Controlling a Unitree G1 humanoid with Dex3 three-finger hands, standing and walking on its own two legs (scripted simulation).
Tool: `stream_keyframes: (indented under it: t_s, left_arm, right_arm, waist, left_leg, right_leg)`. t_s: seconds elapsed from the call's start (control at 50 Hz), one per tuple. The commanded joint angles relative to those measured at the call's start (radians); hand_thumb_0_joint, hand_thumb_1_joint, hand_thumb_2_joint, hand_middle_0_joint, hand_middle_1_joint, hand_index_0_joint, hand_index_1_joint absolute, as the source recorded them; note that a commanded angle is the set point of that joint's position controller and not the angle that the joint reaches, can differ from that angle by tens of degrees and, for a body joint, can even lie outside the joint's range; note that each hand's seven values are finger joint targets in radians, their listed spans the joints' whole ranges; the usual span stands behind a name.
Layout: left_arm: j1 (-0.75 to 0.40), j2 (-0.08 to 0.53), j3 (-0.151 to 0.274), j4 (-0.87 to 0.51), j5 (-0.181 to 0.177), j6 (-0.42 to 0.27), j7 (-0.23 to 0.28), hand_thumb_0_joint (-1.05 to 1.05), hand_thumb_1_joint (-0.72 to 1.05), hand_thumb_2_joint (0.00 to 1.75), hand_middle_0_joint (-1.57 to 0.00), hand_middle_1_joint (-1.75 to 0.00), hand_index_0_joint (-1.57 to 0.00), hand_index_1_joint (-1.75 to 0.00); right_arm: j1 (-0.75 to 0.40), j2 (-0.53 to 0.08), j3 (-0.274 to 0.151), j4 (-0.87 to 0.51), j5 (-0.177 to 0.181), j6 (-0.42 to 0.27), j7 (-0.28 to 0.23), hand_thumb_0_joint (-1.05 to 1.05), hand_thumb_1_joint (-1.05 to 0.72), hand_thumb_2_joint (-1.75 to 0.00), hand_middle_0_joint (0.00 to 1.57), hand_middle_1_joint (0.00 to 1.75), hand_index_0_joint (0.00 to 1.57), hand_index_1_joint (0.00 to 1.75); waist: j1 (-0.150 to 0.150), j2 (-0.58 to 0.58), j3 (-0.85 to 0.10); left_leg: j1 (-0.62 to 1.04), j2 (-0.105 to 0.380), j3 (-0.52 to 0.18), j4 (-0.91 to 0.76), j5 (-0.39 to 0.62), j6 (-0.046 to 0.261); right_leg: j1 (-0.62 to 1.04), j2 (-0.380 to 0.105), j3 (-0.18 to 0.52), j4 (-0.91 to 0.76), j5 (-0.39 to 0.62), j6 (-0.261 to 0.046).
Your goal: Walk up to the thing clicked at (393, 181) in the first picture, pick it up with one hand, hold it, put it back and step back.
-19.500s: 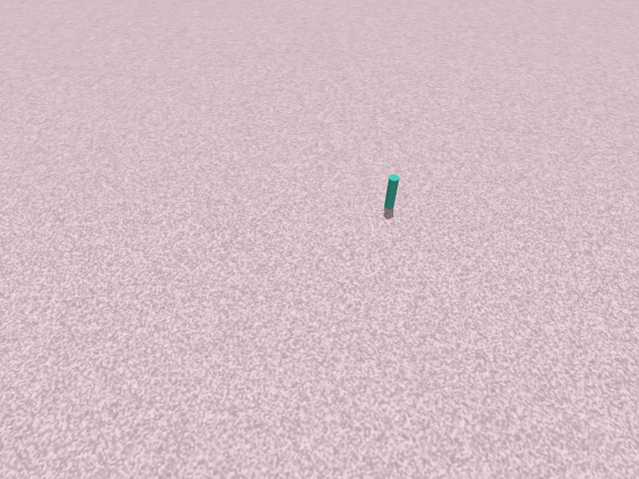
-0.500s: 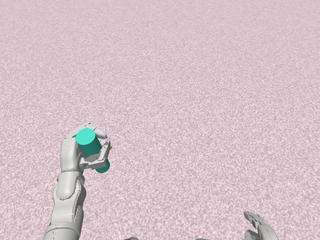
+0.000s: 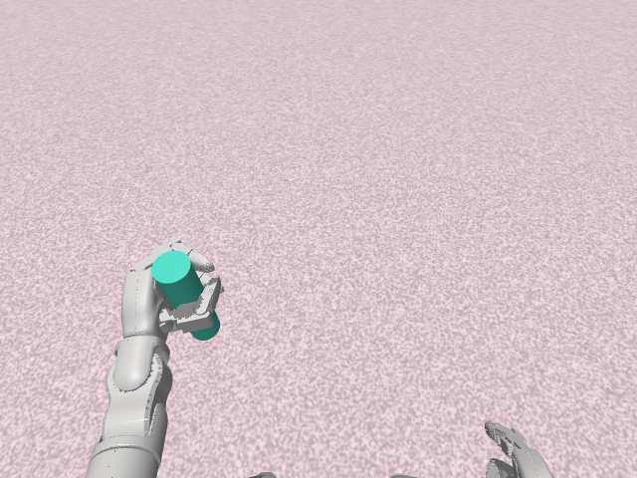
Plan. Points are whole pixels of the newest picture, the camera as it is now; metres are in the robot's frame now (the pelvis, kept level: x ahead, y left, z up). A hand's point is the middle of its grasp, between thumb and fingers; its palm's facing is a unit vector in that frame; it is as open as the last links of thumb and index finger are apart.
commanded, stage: hold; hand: left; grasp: from the side
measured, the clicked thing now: (190, 300) +0.33 +0.18 +0.03
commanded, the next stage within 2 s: crouch in 0.16 s
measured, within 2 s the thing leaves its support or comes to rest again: neither
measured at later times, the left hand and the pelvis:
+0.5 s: hand (201, 299) +0.33 +0.17 +0.03, palm faces +0.14 -0.99 -0.01, open 5.4 cm; pelvis +0.00 +0.00 -0.01, yaw +0 degrees
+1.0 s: hand (224, 344) +0.37 +0.19 -0.19, palm faces +0.14 -0.99 -0.02, open 5.4 cm; pelvis -0.03 +0.00 -0.17, yaw -1 degrees
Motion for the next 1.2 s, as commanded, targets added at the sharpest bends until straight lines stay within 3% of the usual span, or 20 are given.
stream_keyframes:
  t_s: [0.0, 0.06, 0.12, 0.18, 0.22, 0.28, 0.42, 0.48, 0.54, 0.56, 0.6, 0.62, 0.72, 0.76, 0.86, 0.9, 0.94, 1.02, 1.08, 1.18]
  left_arm:
    - [-0.305, 0.155, 0.056, -0.25, -0.01, -0.078, 0.004, 0.0, 0.58, 1.25, -1.29, -1.37, -1.3, -1.37]
    - [-0.229, 0.093, 0.021, -0.201, -0.016, -0.076, 0.004, 0.0, 0.6, 1.26, -1.3, -1.38, -1.31, -1.38]
    - [-0.304, 0.132, 0.029, -0.296, -0.011, -0.085, 0.008, 0.0, 0.57, 1.25, -1.3, -1.38, -1.31, -1.38]
    - [-0.228, 0.108, 0.02, -0.217, -0.007, -0.073, 0.01, 0.0, 0.58, 1.25, -1.3, -1.38, -1.31, -1.38]
    - [-0.292, 0.156, 0.05, -0.298, -0.008, -0.082, 0.014, 0.0, 0.6, 1.26, -1.3, -1.38, -1.3, -1.37]
    - [-0.24, 0.1, 0.01, -0.214, -0.005, -0.065, 0.015, 0.0, 0.56, 1.22, -1.32, -1.36, -1.33, -1.35]
    - [-0.237, 0.081, 0.03, -0.139, 0.004, -0.1, 0.035, 0.0, 0.54, 1.25, -1.36, -1.4, -1.37, -1.39]
    - [-0.296, 0.123, 0.066, -0.141, 0.012, -0.15, 0.039, 0.0, 0.52, 1.23, -1.33, -1.38, -1.35, -1.37]
    - [-0.279, 0.086, 0.058, -0.021, 0.013, -0.199, 0.026, 0.0, 0.49, 1.21, -1.31, -1.36, -1.32, -1.35]
    - [-0.345, 0.131, 0.091, -0.064, 0.017, -0.229, 0.029, 0.0, 0.5, 1.21, -1.32, -1.37, -1.34, -1.36]
    - [-0.34, 0.103, 0.07, 0.027, 0.023, -0.267, 0.017, 0.0, 0.51, 1.22, -1.33, -1.38, -1.35, -1.37]
    - [-0.353, 0.134, 0.098, 0.026, 0.021, -0.293, 0.01, 0.0, 0.51, 1.23, -1.34, -1.39, -1.36, -1.38]
    - [-0.42, 0.142, 0.103, 0.137, 0.011, -0.394, -0.034, 0.0, 0.45, 1.22, -1.33, -1.38, -1.34, -1.37]
    - [-0.443, 0.17, 0.133, 0.175, 0.0, -0.42, -0.051, 0.0, 0.46, 1.2, -1.33, -1.37, -1.34, -1.36]
    - [-0.469, 0.195, 0.167, 0.225, -0.006, -0.458, -0.079, 0.0, 0.45, 1.22, -1.31, -1.35, -1.31, -1.35]
    - [-0.497, 0.246, 0.226, 0.242, -0.012, -0.465, -0.074, 0.0, 0.46, 1.23, -1.3, -1.34, -1.3, -1.35]
    - [-0.555, 0.218, 0.201, 0.247, -0.014, -0.474, -0.081, 0.0, 0.49, 1.26, -1.3, -1.35, -1.3, -1.36]
    - [-0.592, 0.253, 0.232, 0.296, 0.002, -0.484, -0.093, 0.0, 0.52, 1.3, -1.32, -1.39, -1.32, -1.39]
    - [-0.652, 0.303, 0.281, 0.337, 0.01, -0.495, -0.093, 0.0, 0.53, 1.3, -1.31, -1.38, -1.31, -1.39]
    - [-0.764, 0.347, 0.307, 0.392, 0.032, -0.508, -0.099, 0.0, 0.53, 1.32, -1.32, -1.41, -1.32, -1.41]
  right_arm:
    - [-0.042, -0.134, -0.056, -0.12, 0.005, -0.048, -0.01, 0.0, -0.9, -0.9, 0.2, 0.3, 0.2, 0.3]
    - [-0.04, -0.127, -0.052, -0.124, 0.002, -0.048, -0.006, 0.0, -0.9, -0.9, 0.2, 0.3, 0.2, 0.3]
    - [-0.049, -0.131, -0.054, -0.134, 0.005, -0.05, -0.006, 0.0, -0.9, -0.9, 0.2, 0.3, 0.2, 0.3]
    - [-0.042, -0.13, -0.052, -0.129, 0.005, -0.05, -0.006, 0.0, -0.91, -0.9, 0.2, 0.3, 0.2, 0.3]
    - [-0.039, -0.13, -0.054, -0.125, 0.006, -0.047, -0.011, 0.0, -0.9, -0.9, 0.2, 0.3, 0.2, 0.3]
    - [-0.035, -0.13, -0.052, -0.12, 0.003, -0.05, -0.009, 0.0, -0.87, -0.9, 0.2, 0.3, 0.2, 0.3]
    - [-0.033, -0.126, -0.06, -0.117, -0.008, -0.05, 0.01, 0.0, -0.87, -0.9, 0.2, 0.3, 0.2, 0.3]
    - [-0.029, -0.134, -0.071, -0.109, -0.012, -0.052, 0.014, 0.0, -0.87, -0.9, 0.2, 0.3, 0.2, 0.3]
    - [-0.019, -0.134, -0.075, -0.092, -0.023, -0.057, 0.026, 0.0, -0.87, -0.9, 0.2, 0.3, 0.2, 0.3]
    - [-0.012, -0.14, -0.082, -0.085, -0.026, -0.058, 0.029, 0.0, -0.87, -0.9, 0.2, 0.3, 0.2, 0.3]
    - [-0.002, -0.143, -0.082, -0.086, -0.034, -0.055, 0.038, 0.0, -0.88, -0.9, 0.2, 0.3, 0.2, 0.3]
    - [-0.005, -0.148, -0.086, -0.082, -0.036, -0.058, 0.042, 0.0, -0.88, -0.9, 0.2, 0.3, 0.2, 0.3]
    - [-0.008, -0.168, -0.084, -0.084, -0.043, -0.061, 0.056, 0.0, -0.88, -0.9, 0.2, 0.3, 0.2, 0.3]
    - [-0.013, -0.18, -0.08, -0.089, -0.045, -0.058, 0.06, 0.0, -0.88, -0.9, 0.2, 0.3, 0.2, 0.3]
    - [-0.002, -0.191, -0.072, -0.079, -0.058, -0.044, 0.068, 0.0, -0.89, -0.9, 0.2, 0.3, 0.2, 0.3]
    - [-0.003, -0.204, -0.073, -0.075, -0.06, -0.038, 0.071, 0.0, -0.9, -0.91, 0.2, 0.3, 0.2, 0.3]
    - [-0.01, -0.2, -0.074, -0.067, -0.065, -0.033, 0.075, 0.0, -0.9, -0.91, 0.2, 0.3, 0.2, 0.3]
    - [0.004, -0.215, -0.076, -0.038, -0.079, -0.024, 0.084, 0.0, -0.9, -0.91, 0.2, 0.3, 0.2, 0.3]
    - [0.001, -0.211, -0.068, -0.028, -0.091, -0.017, 0.088, 0.0, -0.9, -0.91, 0.2, 0.3, 0.2, 0.3]
    - [-0.005, -0.22, -0.056, -0.014, -0.105, -0.012, 0.094, 0.0, -0.9, -0.91, 0.2, 0.3, 0.2, 0.3]
  waist:
    - [-0.003, 0.006, -0.253]
    - [-0.008, -0.026, -0.244]
    - [0.0, 0.036, -0.285]
    - [-0.008, -0.016, -0.246]
    - [-0.001, 0.004, -0.294]
    - [-0.015, -0.021, -0.231]
    - [-0.013, -0.023, -0.221]
    - [-0.02, -0.013, -0.247]
    - [-0.032, -0.032, -0.244]
    - [-0.025, 0.006, -0.288]
    - [-0.041, -0.002, -0.318]
    - [-0.032, 0.013, -0.338]
    - [-0.047, 0.025, -0.473]
    - [-0.037, 0.063, -0.519]
    - [-0.032, 0.048, -0.664]
    - [-0.026, 0.042, -0.694]
    - [-0.053, 0.023, -0.703]
    - [-0.058, 0.045, -0.75]
    - [-0.059, 0.034, -0.778]
    - [-0.081, 0.076, -0.765]
  left_leg:
    - [0.113, -0.035, 0.017, -0.114, 0.162, 0.025]
    - [0.106, -0.035, 0.012, -0.116, 0.148, 0.026]
    - [0.131, -0.034, 0.014, -0.119, 0.16, 0.02]
    - [0.113, -0.033, 0.012, -0.112, 0.171, 0.025]
    - [0.132, -0.035, 0.015, -0.107, 0.202, 0.025]
    - [0.108, -0.035, 0.017, -0.108, 0.181, 0.028]
    - [0.034, -0.032, 0.004, -0.077, 0.131, 0.026]
    - [-0.004, -0.035, 0.005, -0.027, 0.133, 0.027]
    - [-0.091, -0.033, -0.003, 0.036, 0.089, 0.029]
    - [-0.096, -0.031, -0.006, 0.061, 0.087, 0.025]
    - [-0.141, -0.03, -0.017, 0.122, 0.091, 0.024]
    - [-0.172, -0.032, -0.019, 0.156, 0.078, 0.023]
    - [-0.342, -0.031, -0.044, 0.344, 0.047, 0.027]
    - [-0.4, -0.033, -0.046, 0.41, 0.047, 0.024]
    - [-0.563, -0.036, -0.041, 0.599, 0.126, 0.035]
    - [-0.617, -0.035, -0.043, 0.651, 0.124, 0.037]
    - [-0.697, -0.033, -0.041, 0.712, 0.081, 0.044]
    - [-0.769, -0.033, -0.05, 0.809, 0.073, 0.042]
    - [-0.873, -0.032, -0.04, 0.885, 0.028, 0.043]
    - [-0.967, -0.029, -0.04, 0.977, -0.08, 0.034]
  right_leg:
    - [0.086, 0.031, -0.01, -0.115, 0.203, -0.022]
    - [0.094, 0.032, -0.014, -0.115, 0.188, -0.021]
    - [0.091, 0.033, -0.013, -0.11, 0.196, -0.026]
    - [0.097, 0.033, -0.014, -0.112, 0.21, -0.02]
    - [0.115, 0.029, -0.009, -0.11, 0.244, -0.02]
    - [0.094, 0.03, -0.009, -0.117, 0.228, -0.018]
    - [0.025, 0.033, -0.017, -0.073, 0.171, -0.025]
    - [-0.025, 0.028, -0.009, -0.03, 0.178, -0.026]
    - [-0.113, 0.031, -0.008, 0.034, 0.139, -0.028]
    - [-0.145, 0.031, -0.006, 0.069, 0.132, -0.034]
    - [-0.221, 0.036, -0.012, 0.133, 0.125, -0.037]
    - [-0.258, 0.036, -0.012, 0.167, 0.11, -0.039]
    - [-0.477, 0.04, -0.016, 0.356, 0.057, -0.047]
    - [-0.557, 0.04, -0.015, 0.427, 0.041, -0.051]
    - [-0.642, 0.033, 0.007, 0.583, 0.11, -0.045]
    - [-0.693, 0.036, 0.006, 0.638, 0.107, -0.046]
    - [-0.739, 0.036, 0.024, 0.671, 0.084, -0.04]
    - [-0.852, 0.038, 0.008, 0.78, 0.06, -0.046]
    - [-0.872, 0.035, 0.021, 0.838, 0.023, -0.041]
    - [-1.035, 0.037, 0.001, 0.946, -0.088, -0.05]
